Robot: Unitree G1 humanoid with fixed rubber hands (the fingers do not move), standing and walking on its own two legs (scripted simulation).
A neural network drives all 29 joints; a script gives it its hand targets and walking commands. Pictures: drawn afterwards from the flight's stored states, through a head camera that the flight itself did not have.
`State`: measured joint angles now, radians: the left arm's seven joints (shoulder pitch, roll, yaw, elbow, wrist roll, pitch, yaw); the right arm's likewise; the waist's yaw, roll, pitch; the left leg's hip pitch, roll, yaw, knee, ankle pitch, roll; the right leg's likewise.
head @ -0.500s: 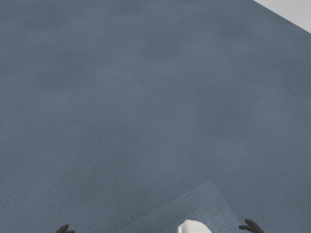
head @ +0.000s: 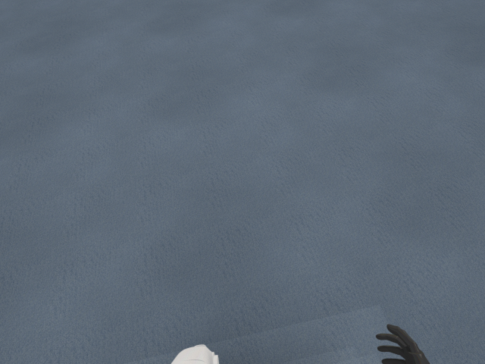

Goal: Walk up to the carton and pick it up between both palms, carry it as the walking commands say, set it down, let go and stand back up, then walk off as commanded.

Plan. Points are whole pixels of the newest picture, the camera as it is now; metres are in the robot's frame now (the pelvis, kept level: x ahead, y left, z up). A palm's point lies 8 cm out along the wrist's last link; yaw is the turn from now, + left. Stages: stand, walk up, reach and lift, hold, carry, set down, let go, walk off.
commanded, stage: walk up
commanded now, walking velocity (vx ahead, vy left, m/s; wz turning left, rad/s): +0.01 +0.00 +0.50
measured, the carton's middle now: out of the picture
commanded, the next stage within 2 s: none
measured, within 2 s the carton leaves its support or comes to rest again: neither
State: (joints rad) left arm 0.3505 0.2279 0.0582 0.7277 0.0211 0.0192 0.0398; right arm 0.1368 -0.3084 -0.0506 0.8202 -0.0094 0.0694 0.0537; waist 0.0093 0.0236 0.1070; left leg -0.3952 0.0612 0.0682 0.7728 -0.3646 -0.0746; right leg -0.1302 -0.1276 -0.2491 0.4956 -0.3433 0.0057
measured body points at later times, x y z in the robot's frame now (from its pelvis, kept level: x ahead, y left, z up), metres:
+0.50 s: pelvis +0.01 -0.01 -0.01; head +0.05 +0.00 +0.44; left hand +0.10 +0.28 -0.11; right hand +0.14 -0.26 -0.14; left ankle +0.00 +0.13 -0.74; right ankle +0.05 -0.14 -0.73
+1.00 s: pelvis +0.07 +0.06 -0.01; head +0.08 +0.08 +0.44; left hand -0.08 +0.30 -0.15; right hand +0.35 -0.06 -0.10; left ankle +0.02 +0.12 -0.74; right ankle +0.06 -0.13 -0.70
